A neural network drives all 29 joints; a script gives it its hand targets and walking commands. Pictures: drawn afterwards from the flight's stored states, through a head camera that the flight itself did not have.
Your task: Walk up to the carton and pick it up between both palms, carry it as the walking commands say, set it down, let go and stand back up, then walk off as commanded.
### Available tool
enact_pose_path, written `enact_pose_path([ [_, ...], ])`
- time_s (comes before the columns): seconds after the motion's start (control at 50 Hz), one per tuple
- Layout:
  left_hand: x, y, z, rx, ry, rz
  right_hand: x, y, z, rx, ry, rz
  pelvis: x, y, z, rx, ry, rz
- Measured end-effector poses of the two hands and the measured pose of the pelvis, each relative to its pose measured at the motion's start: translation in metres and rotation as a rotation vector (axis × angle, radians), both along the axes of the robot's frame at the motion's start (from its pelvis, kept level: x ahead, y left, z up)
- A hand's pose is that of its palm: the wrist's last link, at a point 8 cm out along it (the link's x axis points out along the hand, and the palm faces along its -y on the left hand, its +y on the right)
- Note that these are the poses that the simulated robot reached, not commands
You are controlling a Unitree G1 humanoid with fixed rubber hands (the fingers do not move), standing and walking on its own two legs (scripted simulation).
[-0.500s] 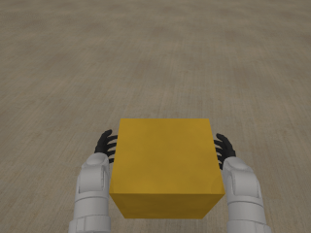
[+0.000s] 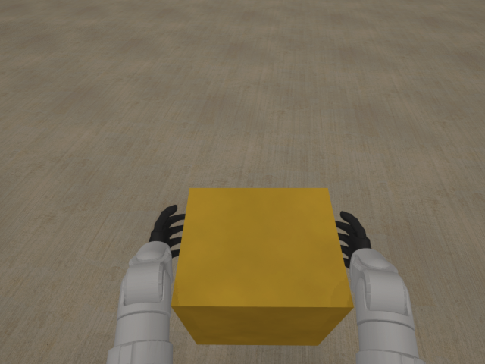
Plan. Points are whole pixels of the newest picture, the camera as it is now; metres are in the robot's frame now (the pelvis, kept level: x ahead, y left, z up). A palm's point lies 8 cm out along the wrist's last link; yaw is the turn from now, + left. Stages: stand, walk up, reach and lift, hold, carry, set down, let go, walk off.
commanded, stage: reach and lift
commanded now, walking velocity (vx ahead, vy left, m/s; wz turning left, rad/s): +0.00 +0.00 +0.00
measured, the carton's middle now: (257, 271) +0.29 +0.00 -0.03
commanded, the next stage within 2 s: hold in 0.58 s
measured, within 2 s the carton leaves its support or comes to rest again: neither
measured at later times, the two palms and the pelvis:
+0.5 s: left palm (159, 259) +0.27 +0.16 +0.04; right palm (361, 265) +0.27 -0.17 +0.04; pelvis +0.00 -0.01 +0.00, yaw +1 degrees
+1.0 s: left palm (157, 260) +0.27 +0.16 +0.04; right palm (358, 265) +0.27 -0.16 +0.04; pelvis -0.01 +0.00 +0.00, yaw +0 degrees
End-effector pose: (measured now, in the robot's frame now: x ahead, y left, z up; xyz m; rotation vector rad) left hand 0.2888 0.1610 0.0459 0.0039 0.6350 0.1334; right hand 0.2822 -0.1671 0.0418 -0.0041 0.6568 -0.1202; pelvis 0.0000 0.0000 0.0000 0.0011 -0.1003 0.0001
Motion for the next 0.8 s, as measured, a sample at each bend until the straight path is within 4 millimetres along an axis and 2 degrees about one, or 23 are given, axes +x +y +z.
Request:
enact_pose_path([
  [0.52, -0.018, -0.001, -0.004, 0.003, 0.004, 0.004, -0.015, -0.001, -0.002, 0.0, 0.001, -0.001, -0.003, -0.005, -0.001, -0.001, -0.019, 0.009],
  [0.8, -0.019, 0.002, -0.005, -0.004, 0.002, 0.008, -0.015, 0.002, -0.002, 0.001, -0.002, -0.003, -0.007, -0.003, -0.001, -0.001, -0.021, 0.008],
])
